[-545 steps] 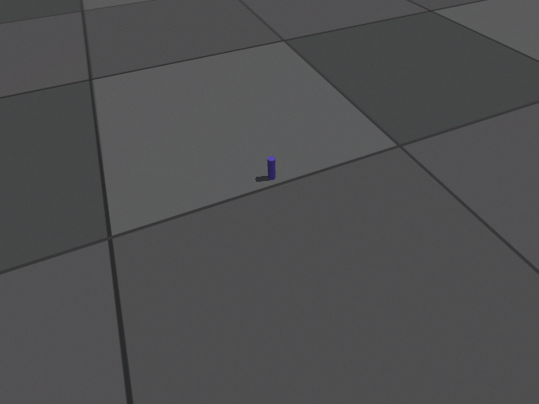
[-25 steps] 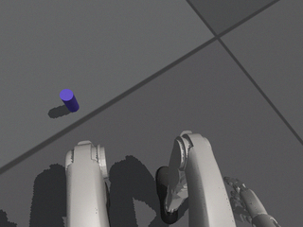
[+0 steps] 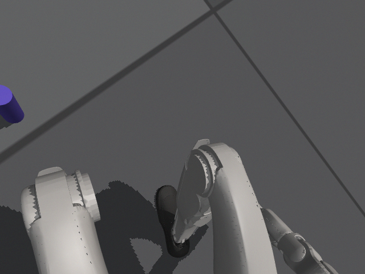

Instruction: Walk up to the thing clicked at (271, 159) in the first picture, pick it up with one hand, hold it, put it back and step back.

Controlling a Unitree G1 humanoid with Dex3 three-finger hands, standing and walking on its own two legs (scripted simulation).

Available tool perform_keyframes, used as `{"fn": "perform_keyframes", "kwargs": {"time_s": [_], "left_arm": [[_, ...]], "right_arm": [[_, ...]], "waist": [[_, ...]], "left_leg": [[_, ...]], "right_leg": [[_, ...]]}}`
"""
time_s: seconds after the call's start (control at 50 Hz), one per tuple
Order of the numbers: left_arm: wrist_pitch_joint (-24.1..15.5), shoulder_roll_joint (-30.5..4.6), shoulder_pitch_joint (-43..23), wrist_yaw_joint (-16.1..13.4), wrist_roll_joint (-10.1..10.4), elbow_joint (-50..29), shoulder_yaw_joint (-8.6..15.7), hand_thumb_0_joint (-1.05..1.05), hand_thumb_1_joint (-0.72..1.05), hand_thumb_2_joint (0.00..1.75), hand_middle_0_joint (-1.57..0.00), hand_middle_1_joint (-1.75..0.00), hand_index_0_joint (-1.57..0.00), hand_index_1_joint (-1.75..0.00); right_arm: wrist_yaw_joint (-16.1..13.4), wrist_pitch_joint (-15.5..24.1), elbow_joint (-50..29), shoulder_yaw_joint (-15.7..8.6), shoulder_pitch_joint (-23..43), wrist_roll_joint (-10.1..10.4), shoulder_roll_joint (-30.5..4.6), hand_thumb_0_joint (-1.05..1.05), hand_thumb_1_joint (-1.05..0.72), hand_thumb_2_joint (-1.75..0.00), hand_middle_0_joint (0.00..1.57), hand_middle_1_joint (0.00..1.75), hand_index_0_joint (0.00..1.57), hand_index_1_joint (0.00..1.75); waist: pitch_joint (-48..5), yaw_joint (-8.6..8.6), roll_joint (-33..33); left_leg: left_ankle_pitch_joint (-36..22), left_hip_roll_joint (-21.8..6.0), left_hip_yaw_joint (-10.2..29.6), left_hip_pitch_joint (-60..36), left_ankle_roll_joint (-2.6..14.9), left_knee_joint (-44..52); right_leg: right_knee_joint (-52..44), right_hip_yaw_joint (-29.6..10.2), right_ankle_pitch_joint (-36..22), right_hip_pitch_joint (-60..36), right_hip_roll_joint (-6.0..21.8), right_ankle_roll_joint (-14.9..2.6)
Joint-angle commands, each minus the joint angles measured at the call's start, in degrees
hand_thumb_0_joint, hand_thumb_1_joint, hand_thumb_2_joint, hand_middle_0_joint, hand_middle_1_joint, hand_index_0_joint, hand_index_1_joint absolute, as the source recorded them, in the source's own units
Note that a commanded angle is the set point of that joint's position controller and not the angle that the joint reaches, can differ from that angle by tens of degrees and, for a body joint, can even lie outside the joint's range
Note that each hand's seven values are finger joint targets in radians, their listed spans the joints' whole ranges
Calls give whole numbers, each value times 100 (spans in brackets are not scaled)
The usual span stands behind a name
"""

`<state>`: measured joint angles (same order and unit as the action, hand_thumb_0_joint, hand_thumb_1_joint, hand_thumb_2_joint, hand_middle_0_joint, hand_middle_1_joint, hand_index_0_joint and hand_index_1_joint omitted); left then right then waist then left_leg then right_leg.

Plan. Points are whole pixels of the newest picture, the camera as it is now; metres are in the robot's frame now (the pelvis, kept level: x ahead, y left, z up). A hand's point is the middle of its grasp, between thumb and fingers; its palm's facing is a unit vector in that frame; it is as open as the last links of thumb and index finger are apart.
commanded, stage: close in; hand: left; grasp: from the side
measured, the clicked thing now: (7, 106) +0.48 +0.27 -0.24
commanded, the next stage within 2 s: rest palm in 0.66 s
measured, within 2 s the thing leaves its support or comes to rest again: leaves its support in 2.00 s
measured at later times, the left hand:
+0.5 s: hand out of the picture +0.43 +0.27 -0.19, palm faces +0.19 -0.98 +0.02, open 17.6 cm
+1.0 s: hand (11, 120) +0.44 +0.26 -0.21, palm faces +0.23 -0.97 -0.01, open 16.1 cm
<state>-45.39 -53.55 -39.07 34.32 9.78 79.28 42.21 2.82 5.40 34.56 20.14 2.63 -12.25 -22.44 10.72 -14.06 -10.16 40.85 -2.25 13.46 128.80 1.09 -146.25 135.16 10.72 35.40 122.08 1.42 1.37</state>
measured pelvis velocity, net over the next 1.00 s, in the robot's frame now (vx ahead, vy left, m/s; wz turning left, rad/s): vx -0.01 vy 0.01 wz -0.08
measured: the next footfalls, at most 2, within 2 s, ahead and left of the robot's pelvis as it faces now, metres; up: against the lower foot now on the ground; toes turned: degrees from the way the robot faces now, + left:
none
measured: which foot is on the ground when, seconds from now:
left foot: down 0.00-1.00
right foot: down 0.00-1.00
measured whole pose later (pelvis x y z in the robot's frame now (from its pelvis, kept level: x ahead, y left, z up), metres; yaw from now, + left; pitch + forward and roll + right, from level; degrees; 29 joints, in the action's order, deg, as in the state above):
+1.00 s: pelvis -0.01 +0.01 -0.02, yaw -5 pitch +12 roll -19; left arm -64.7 -51.4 -40.2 4.3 4.9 88.8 26.7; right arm 7.1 -1.1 31.0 32.4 10.9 -22.1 -22.0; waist 19.2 -15.8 -16.5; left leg 41.7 -1.8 21.8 126.9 1.0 -152.8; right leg 135.6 16.6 33.1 117.3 -1.2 3.5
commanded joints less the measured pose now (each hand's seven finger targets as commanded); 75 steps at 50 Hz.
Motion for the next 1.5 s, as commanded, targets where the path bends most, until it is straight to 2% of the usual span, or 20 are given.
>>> {"fn": "perform_keyframes", "kwargs": {"time_s": [0.0, 0.02, 0.04, 0.08, 0.18, 0.22, 0.26, 0.28, 0.44, 0.48, 0.62, 0.66, 0.74, 0.76, 0.88, 0.92, 1.02, 1.18, 1.44, 1.48], "left_arm": [[-824, -1558, -935, -289, 183, -601, -49, 0, -52, 8, -6, -9, -4, -10], [-942, -1394, -1049, -355, 209, -566, -183, 0, -53, 7, -6, -9, -4, -10], [-1039, -1484, -1101, -440, 207, -541, -152, 0, -60, 1, -7, -7, -6, -7], [-1238, -1477, -1140, -616, 205, -461, -204, 0, -61, 1, -7, -7, -6, -7], [-1645, -1387, -1106, -1138, 128, -257, -287, 0, -59, 1, -7, -7, -7, -7], [-1721, -1428, -1040, -1377, -16, -245, -287, 0, -60, 1, -7, -7, -6, -7], [-1780, -1184, -1008, -1522, -95, -143, -493, 0, -59, 1, -7, -6, -6, -6], [-1827, -1225, -969, -1591, -122, -133, -507, 0, -56, 2, -6, -7, -6, -6], [-1994, -650, -1065, -2013, -89, 60, -1054, 0, -54, 3, -5, -6, -5, -6], [-2055, -664, -1129, -2110, -148, 41, -1148, 0, -55, 5, -4, -6, -5, -6], [-2232, -682, -1187, -2524, -240, 118, -1232, 0, -51, 10, -5, -8, -5, -8], [-2278, -574, -1282, -2632, -261, 121, -1302, 0, -49, 10, -5, -8, -5, -8], [-2316, -572, -1267, -2777, -385, 189, -1455, 0, -46, 12, -5, -8, -4, -8], [-2334, -539, -1267, -2797, -392, 159, -1502, 0, -39, 15, -9, -8, -7, -9], [-2351, -527, -1294, -2990, -414, 208, -1519, 0, -31, 18, -12, -11, -10, -12], [-2364, -558, -1319, -3056, -455, 231, -1513, 0, -17, 29, -28, -25, -26, -26], [-2421, -668, -1407, -3128, -473, 188, -1545, 0, 1, 41, -41, -37, -40, -38], [-2331, -627, -1496, -3269, -593, 295, -1607, 0, 25, 58, -58, -54, -57, -54], [-2286, -778, -1729, -3403, -653, 383, -1662, 0, 61, 87, -89, -86, -89, -86], [-2287, -746, -1758, -3395, -665, 451, -1707, 0, 60, 98, -99, -98, -98, -98]], "right_arm": [[-68, -61, -112, -400, -344, -171, -1916, 0, -93, -91, 20, 30, 20, 30], [-46, -67, -129, -346, -255, -210, -1902, 0, -94, -91, 20, 30, 20, 30], [-42, -75, -129, -296, -243, -235, -1969, 0, -94, -91, 20, 30, 20, 30], [-11, -98, -151, -175, -74, -296, -2010, 0, -95, -91, 20, 30, 20, 30], [72, -224, -185, 60, 139, -553, -2076, 0, -95, -91, 20, 30, 20, 30], [105, -282, -174, 90, 156, -592, -2095, 0, -95, -91, 20, 30, 20, 30], [126, -347, -200, 127, 248, -653, -2116, 0, -95, -91, 20, 30, 20, 30], [136, -368, -217, 139, 313, -673, -2145, 0, -95, -91, 20, 30, 20, 30], [202, -489, -313, 271, 420, -797, -2139, 0, -94, -91, 20, 30, 20, 30], [203, -502, -324, 286, 490, -799, -2157, 0, -93, -91, 20, 30, 20, 30], [245, -594, -374, 396, 540, -872, -2118, 0, -92, -91, 20, 30, 20, 30], [261, -610, -375, 415, 554, -909, -2106, 0, -93, -91, 20, 30, 20, 30], [284, -647, -383, 447, 572, -930, -2088, 0, -92, -91, 20, 30, 20, 30], [295, -656, -375, 454, 578, -936, -2082, 0, -91, -91, 20, 30, 20, 30], [314, -693, -371, 479, 648, -952, -2094, 0, -90, -91, 20, 30, 20, 30], [320, -715, -342, 498, 603, -975, -2108, 0, -90, -90, 20, 30, 20, 30], [324, -727, -314, 531, 638, -986, -2069, 0, -90, -90, 20, 30, 20, 30], [324, -813, -269, 554, 599, -1025, -2080, 0, -88, -90, 20, 30, 20, 30], [329, -864, -310, 610, 690, -1025, -2050, 0, -87, -89, 20, 30, 20, 30], [329, -872, -277, 598, 703, -1022, -2052, 0, -87, -89, 20, 30, 20, 30]], "waist": [[-3558, -248, 2923], [-3527, -319, 2780], [-3470, -402, 2759], [-3300, -406, 2748], [-3199, -451, 2846], [-3039, -438, 2938], [-2843, -545, 2970], [-2705, -531, 2987], [-2545, -827, 2530], [-2362, -840, 2533], [-2318, -814, 2537], [-2294, -897, 2594], [-2194, -926, 2583], [-2194, -933, 2581], [-2185, -977, 2558], [-2194, -1015, 2641], [-2294, -996, 2649], [-2287, -1110, 2803], [-2142, -1135, 2692], [-2129, -1162, 2687]], "left_leg": [[-1273, -207, -213, -2880, -215, 1699], [-1180, -215, -201, -2799, -188, 1590], [-1115, -207, -158, -2771, -194, 1598], [-929, -223, -119, -2699, -192, 1564], [-1142, -265, -3, -2794, -237, 1409], [-1116, -253, 3, -2724, -265, 1435], [-1064, -271, 91, -2755, -287, 1479], [-880, -276, 121, -2627, -284, 1505], [-670, -249, 251, -2354, -214, 1358], [-506, -260, 320, -2333, -219, 1421], [-513, -263, 336, -2281, -223, 1376], [-561, -268, 388, -2351, -250, 1397], [-461, -251, 383, -2276, -236, 1390], [-453, -249, 388, -2270, -232, 1395], [-606, -269, 468, -2378, -254, 1400], [-714, -275, 500, -2443, -278, 1422], [-678, -272, 444, -2450, -254, 1329], [-1091, -307, 536, -2689, -311, 1402], [-640, -301, 528, -2452, -250, 1444], [-601, -301, 546, -2451, -248, 1444]], "right_leg": [[-831, 425, -964, -1697, -361, -289], [-854, 431, -954, -1717, -380, -271], [-861, 495, -941, -1785, -390, -251], [-831, 539, -829, -1776, -403, -241], [-744, 655, -1053, -1991, -465, -207], [-731, 696, -1069, -2011, -474, -209], [-706, 782, -1028, -1862, -478, -201], [-685, 799, -928, -1834, -484, -206], [-742, 896, -953, -1912, -536, -128], [-733, 924, -850, -1800, -518, -124], [-756, 912, -903, -1919, -563, -115], [-730, 948, -948, -1888, -565, -106], [-776, 976, -899, -1881, -587, -108], [-789, 982, -909, -1905, -589, -103], [-778, 1021, -1035, -1890, -599, -103], [-752, 1043, -1117, -1943, -592, -100], [-807, 1010, -1117, -2007, -630, -101], [-781, 1056, -1384, -2033, -617, -110], [-900, 1034, -1061, -1916, -652, -122], [-908, 1036, -1047, -1895, -655, -115]]}}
